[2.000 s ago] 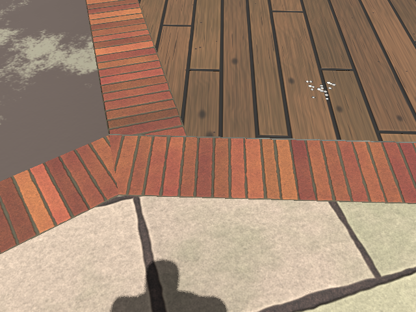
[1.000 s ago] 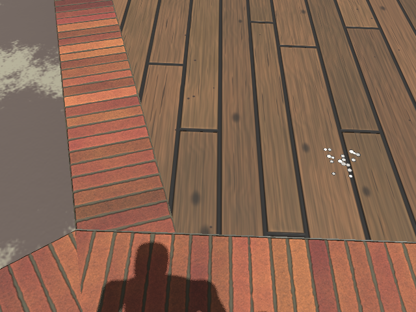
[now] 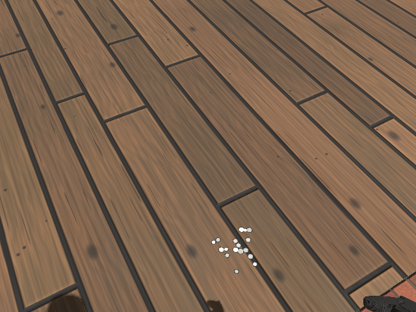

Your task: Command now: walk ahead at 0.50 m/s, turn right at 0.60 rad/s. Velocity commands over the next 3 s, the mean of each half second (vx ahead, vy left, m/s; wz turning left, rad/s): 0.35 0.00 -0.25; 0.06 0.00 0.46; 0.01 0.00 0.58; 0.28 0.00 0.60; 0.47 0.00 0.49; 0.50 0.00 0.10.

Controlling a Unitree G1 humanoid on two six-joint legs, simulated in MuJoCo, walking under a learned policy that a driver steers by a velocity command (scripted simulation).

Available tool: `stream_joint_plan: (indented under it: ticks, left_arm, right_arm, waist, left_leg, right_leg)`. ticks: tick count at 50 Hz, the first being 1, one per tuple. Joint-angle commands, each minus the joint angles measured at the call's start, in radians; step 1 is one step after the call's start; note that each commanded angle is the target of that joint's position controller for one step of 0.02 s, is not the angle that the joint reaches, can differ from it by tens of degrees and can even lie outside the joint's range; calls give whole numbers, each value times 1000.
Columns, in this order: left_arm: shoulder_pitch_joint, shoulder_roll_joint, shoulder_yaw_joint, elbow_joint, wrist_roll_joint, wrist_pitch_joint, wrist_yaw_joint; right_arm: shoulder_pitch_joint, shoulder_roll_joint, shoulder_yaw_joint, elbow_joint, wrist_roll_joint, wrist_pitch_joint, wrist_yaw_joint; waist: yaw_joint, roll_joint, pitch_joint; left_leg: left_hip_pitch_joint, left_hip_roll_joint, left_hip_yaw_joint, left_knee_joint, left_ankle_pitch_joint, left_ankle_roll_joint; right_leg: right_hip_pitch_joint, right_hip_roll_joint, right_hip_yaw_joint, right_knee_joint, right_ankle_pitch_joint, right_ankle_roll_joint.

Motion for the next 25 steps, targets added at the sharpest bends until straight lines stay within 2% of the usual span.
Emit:
stream_joint_plan:
  ticks: [1, 2, 3, 4, 6, 8, 9, 11, 13, 16, 18, 19, 20, 21, 22, 23, 24, 25]
  left_arm:
    - [-51, 148, 24, -107, 4, -14, 2]
    - [-87, 134, 26, -120, 15, -13, -1]
    - [-79, 114, 27, -125, 10, -9, -8]
    - [-69, 93, 25, -128, 2, -3, -12]
    - [-84, 63, 19, -146, 1, 7, -14]
    - [-119, 56, 15, -169, 7, 12, -15]
    - [-134, 55, 14, -175, 7, 11, -17]
    - [-178, 31, 3, -187, 18, 2, -21]
    - [-236, 0, -12, -196, 29, -13, -33]
    - [-319, 16, -10, -218, 28, -28, -49]
    - [-294, 54, 4, -215, 32, -34, -51]
    - [-221, 77, 15, -189, 40, -38, -46]
    - [-139, 132, 33, -163, 54, -41, -36]
    - [-31, 217, 49, -156, 88, -37, -19]
    - [-40, 216, 40, -170, 88, -21, -15]
    - [-40, 172, 33, -179, 66, -3, -18]
    - [-94, 144, 23, -176, 48, 3, -18]
    - [-152, 110, 12, -167, 37, 4, -17]
  right_arm:
    - [181, -117, -37, -21, 2, 16, -9]
    - [149, -98, -30, -14, -3, 22, -10]
    - [138, -89, -24, -9, -10, 21, -11]
    - [138, -88, -25, -2, -8, 18, -11]
    - [149, -108, -33, 14, 0, 9, -9]
    - [160, -136, -42, 27, 1, 6, -11]
    - [165, -146, -45, 32, 0, 8, -13]
    - [173, -148, -40, 47, 1, 17, -13]
    - [182, -153, -34, 62, 12, 31, -15]
    - [248, -190, -36, 91, 32, 51, -12]
    - [243, -208, -39, 100, 42, 62, -15]
    - [222, -205, -36, 98, 47, 64, -17]
    - [240, -175, -26, 101, 40, 60, -17]
    - [256, -103, 2, 66, 3, 49, -14]
    - [397, -38, 30, 82, 9, 51, -7]
    - [365, -152, -2, 98, 35, 66, -9]
    - [289, -171, -14, 71, 50, 80, -12]
    - [266, -146, -13, 72, 41, 102, -24]
  waist:
    - [-121, 94, -94]
    - [-103, 88, -35]
    - [-77, 114, -19]
    - [-70, 135, -13]
    - [-65, 129, -2]
    - [-66, 106, 3]
    - [-69, 100, 2]
    - [-73, 84, 16]
    - [-83, 90, 17]
    - [-114, 113, 1]
    - [-79, 138, -23]
    - [-31, 137, -58]
    - [0, 111, -118]
    - [20, -30, -269]
    - [-15, -230, -442]
    - [24, -143, -459]
    - [10, -119, -339]
    - [-20, -77, -253]
  left_leg:
    - [534, 381, -491, -250, -226, 163]
    - [429, 340, -397, -275, -123, 153]
    - [364, 312, -321, -300, -61, 140]
    - [332, 294, -266, -326, -29, 140]
    - [315, 297, -188, -361, 47, 159]
    - [332, 310, -130, -377, 129, 173]
    - [347, 311, -97, -379, 164, 172]
    - [320, 276, -21, -360, 364, 166]
    - [289, 232, 47, -329, 487, 147]
    - [357, 248, 11, -268, 522, 138]
    - [405, 259, -30, -181, 525, 110]
    - [397, 238, -30, -105, 547, 86]
    - [337, 187, -10, 15, 489, 46]
    - [115, 117, 26, 274, 106, -13]
    - [-105, 33, -25, 567, -583, -64]
    - [-129, 65, -105, 678, -610, -71]
    - [-211, 87, -82, 706, -562, -73]
    - [-223, 116, -64, 675, -501, -85]
  right_leg:
    - [-526, -128, -33, 312, 109, 21]
    - [-500, -155, -38, 263, 156, 22]
    - [-453, -182, -42, 231, 184, 18]
    - [-429, -193, -57, 207, 197, 18]
    - [-448, -207, -74, 166, 225, 25]
    - [-490, -216, -73, 101, 286, 37]
    - [-503, -217, -75, 64, 330, 41]
    - [-443, -192, -97, -85, 410, 42]
    - [-335, -164, -167, -253, 498, 38]
    - [-270, -120, -199, -387, 526, 34]
    - [-202, -98, -185, -485, 500, 11]
    - [-85, -79, -197, -567, 577, -9]
    - [89, -110, -181, -595, 775, -40]
    - [404, -334, 2, -460, 1287, -124]
    - [608, -583, 244, -447, 1437, -309]
    - [525, -532, 210, -482, 1275, -295]
    - [439, -480, 119, -518, 1123, -259]
    - [321, -436, 60, -567, 953, -223]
